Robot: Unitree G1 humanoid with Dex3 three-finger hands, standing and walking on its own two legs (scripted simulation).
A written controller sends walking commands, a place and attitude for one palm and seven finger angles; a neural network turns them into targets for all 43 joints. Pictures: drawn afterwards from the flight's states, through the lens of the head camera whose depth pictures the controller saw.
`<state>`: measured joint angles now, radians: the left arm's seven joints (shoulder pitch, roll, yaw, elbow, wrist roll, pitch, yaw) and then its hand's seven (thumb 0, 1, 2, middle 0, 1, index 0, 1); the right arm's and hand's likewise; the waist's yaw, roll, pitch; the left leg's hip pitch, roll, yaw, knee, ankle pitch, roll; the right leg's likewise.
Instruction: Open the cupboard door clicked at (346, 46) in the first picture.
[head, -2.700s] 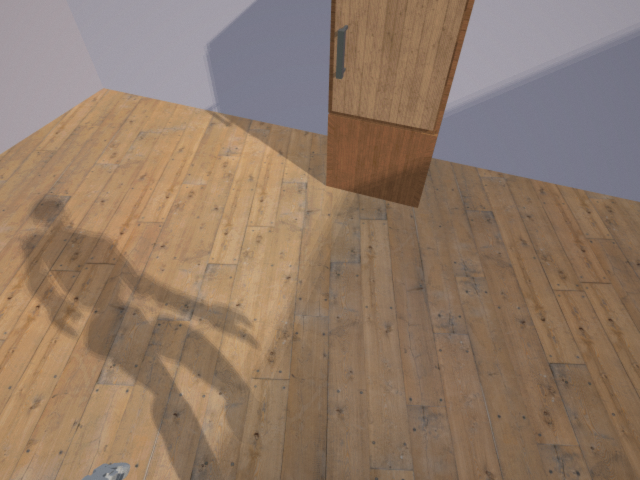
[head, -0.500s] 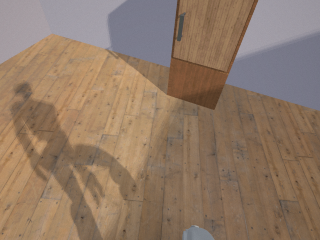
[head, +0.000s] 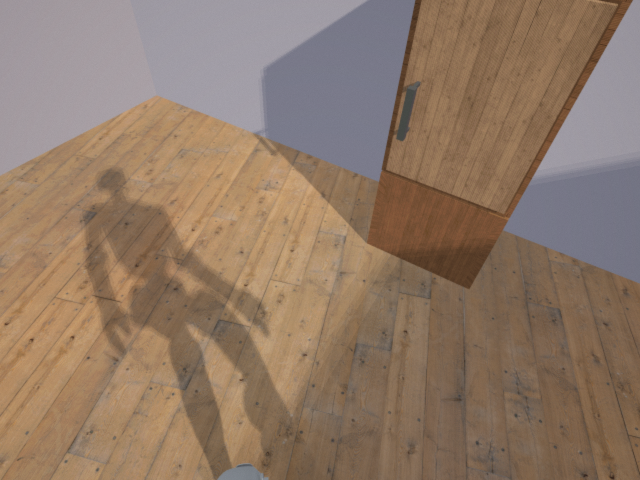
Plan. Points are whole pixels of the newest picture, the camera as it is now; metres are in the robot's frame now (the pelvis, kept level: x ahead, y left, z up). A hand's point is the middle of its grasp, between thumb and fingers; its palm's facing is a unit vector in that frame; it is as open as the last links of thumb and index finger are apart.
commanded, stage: walk to a spot facing it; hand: left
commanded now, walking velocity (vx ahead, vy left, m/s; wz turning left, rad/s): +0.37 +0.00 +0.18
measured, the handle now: (409, 111) +1.11 -0.21 -0.10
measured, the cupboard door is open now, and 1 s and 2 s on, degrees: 0 0 0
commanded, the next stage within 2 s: turn to face it in 0.34 s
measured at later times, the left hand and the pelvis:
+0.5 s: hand (204, 401) +0.27 +0.20 -0.17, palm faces +0.01 -0.98 -0.20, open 7.3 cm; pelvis +0.22 +0.01 +0.00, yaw -1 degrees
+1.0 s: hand (243, 319) +0.42 +0.16 -0.16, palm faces -0.14 -0.97 -0.22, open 7.4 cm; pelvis +0.31 -0.01 +0.00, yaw -13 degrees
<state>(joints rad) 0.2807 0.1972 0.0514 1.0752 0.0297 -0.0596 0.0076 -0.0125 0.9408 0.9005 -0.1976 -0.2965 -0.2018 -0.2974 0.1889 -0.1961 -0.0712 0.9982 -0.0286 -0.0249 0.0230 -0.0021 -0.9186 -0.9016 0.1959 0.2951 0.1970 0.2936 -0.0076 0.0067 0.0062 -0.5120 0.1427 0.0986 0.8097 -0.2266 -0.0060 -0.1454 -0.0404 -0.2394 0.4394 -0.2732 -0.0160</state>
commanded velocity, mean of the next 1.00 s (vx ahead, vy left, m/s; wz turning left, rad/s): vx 0.13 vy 0.00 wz -0.33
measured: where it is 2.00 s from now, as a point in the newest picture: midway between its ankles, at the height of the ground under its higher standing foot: (333, 421)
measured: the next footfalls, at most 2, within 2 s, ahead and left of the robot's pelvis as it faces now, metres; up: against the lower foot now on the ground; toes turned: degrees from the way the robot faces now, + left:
left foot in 0.10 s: +0.17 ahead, +0.13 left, +0.00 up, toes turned +12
right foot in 0.58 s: +0.40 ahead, -0.12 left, +0.00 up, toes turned -10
